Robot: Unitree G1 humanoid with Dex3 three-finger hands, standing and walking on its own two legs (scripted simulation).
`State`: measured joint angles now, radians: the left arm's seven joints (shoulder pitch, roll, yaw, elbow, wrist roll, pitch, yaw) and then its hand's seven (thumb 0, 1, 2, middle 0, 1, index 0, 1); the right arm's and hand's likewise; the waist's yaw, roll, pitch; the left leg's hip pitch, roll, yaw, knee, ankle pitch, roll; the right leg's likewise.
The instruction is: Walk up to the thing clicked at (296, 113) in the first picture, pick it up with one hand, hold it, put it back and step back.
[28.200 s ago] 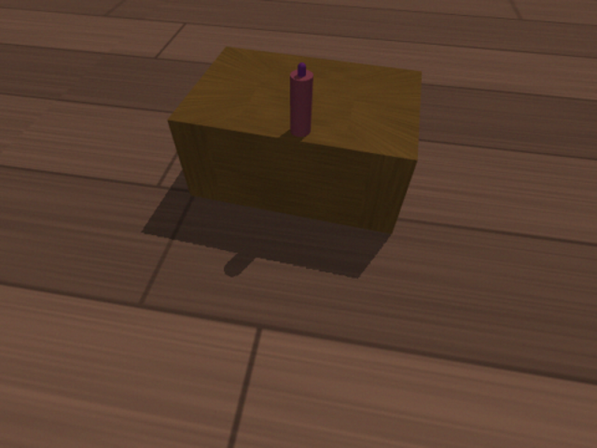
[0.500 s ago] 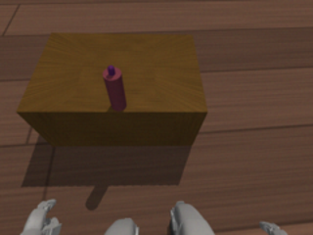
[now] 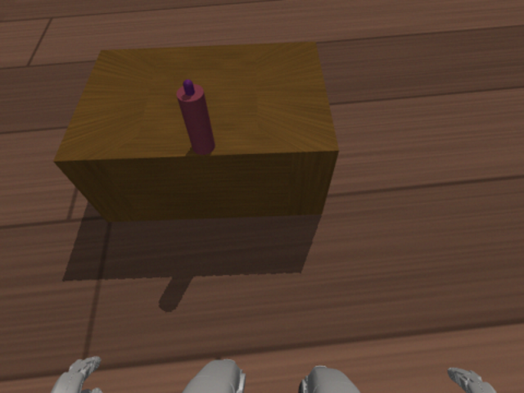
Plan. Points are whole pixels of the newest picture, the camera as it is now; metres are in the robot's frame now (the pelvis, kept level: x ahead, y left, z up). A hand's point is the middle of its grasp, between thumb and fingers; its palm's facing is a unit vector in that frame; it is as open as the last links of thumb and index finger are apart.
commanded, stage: step back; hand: left
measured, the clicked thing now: (196, 117) +0.84 +0.23 -0.21
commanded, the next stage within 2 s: stand in 1.46 s
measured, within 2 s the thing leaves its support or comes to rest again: neither
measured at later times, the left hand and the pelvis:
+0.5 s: hand out of the picture -0.10 +0.25 -0.14, palm faces -0.03 -0.92 -0.40, open 7.4 cm; pelvis -0.15 -0.02 +0.00, yaw -3 degrees
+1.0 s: hand out of the picture -0.10 +0.26 -0.14, palm faces +0.05 -0.93 -0.37, open 7.4 cm; pelvis -0.16 +0.00 +0.01, yaw +1 degrees
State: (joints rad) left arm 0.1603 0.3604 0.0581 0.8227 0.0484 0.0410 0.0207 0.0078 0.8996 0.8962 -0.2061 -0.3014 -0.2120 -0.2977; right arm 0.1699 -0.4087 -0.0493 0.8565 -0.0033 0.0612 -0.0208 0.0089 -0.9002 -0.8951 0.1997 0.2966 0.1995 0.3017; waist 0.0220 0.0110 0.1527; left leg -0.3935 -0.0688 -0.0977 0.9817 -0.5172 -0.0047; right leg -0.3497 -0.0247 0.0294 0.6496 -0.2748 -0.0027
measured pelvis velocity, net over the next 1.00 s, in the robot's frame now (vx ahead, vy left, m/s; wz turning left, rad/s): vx -0.16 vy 0.00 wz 0.03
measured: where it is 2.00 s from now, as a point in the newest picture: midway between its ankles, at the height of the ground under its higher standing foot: outside the picture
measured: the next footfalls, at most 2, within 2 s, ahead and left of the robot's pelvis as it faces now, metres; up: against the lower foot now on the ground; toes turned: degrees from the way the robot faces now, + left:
left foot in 0.08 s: +0.00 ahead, +0.13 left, +0.00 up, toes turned +0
right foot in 0.38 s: -0.11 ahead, -0.12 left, +0.00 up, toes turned +0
